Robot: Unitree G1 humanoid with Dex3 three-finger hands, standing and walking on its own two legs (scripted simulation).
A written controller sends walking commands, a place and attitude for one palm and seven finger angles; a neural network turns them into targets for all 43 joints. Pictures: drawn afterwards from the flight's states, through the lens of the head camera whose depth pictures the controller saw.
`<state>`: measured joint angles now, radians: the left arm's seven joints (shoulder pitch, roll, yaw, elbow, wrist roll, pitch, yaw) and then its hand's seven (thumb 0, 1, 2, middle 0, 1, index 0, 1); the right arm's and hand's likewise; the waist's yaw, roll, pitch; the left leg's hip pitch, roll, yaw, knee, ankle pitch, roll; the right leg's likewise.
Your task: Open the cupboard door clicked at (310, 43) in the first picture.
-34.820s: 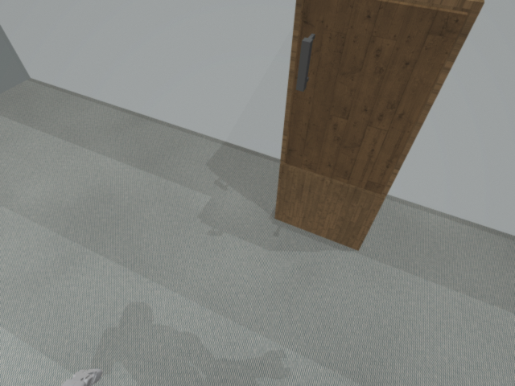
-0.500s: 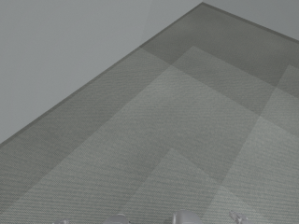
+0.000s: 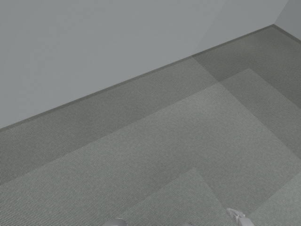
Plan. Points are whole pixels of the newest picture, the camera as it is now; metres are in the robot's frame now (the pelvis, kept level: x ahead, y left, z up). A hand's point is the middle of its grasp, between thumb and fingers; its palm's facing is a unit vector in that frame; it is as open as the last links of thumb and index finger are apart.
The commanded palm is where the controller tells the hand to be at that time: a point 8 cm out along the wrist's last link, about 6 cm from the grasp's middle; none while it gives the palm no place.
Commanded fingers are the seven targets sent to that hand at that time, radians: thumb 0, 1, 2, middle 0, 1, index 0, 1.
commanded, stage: turn to face it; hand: left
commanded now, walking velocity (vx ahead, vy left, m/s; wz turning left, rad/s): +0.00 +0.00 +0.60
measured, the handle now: out of the picture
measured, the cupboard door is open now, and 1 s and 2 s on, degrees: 46 46 46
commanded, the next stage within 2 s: none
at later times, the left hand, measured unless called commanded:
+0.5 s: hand out of the picture +0.05 +0.16 -0.15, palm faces +0.28 -0.93 -0.24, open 7.4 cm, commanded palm none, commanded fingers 0.00 0.90 0.90 -0.20 -0.30 -0.20 -0.30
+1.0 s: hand out of the picture +0.01 +0.16 -0.14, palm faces +0.57 -0.77 -0.29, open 7.4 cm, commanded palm none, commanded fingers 0.00 0.90 0.90 -0.20 -0.30 -0.20 -0.30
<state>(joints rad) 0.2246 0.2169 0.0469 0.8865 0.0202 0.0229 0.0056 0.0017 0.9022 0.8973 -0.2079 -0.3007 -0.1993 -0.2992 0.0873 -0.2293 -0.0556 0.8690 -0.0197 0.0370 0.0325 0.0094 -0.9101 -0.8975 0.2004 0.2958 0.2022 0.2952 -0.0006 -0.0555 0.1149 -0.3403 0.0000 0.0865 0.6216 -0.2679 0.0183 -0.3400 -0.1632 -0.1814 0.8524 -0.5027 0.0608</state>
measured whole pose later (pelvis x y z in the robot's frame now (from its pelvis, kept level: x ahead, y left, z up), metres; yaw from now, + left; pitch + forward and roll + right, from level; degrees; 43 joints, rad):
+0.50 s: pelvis +0.02 -0.05 +0.02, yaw +18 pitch +1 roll +2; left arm 0.20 0.20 0.04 0.87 0.03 0.00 0.02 0.00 0.90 0.90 -0.21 -0.30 -0.20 -0.30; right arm 0.13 -0.24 -0.07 0.92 -0.01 0.08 0.03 0.01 -0.91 -0.90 0.20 0.30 0.20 0.29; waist -0.02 -0.03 0.12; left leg -0.43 0.01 0.08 0.87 -0.47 -0.05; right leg -0.23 -0.14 -0.17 0.55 -0.33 0.03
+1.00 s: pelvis +0.05 -0.07 +0.01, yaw +36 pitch +1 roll +1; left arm 0.18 0.22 0.05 0.86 0.03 0.01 0.02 0.00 0.91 0.90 -0.20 -0.30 -0.19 -0.30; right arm 0.16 -0.25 -0.09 0.92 -0.02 0.08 0.02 0.01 -0.91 -0.90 0.20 0.30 0.21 0.30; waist -0.01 0.03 0.09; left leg -0.50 -0.03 -0.05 1.01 -0.47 -0.03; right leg -0.29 -0.07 -0.09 0.60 -0.32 0.01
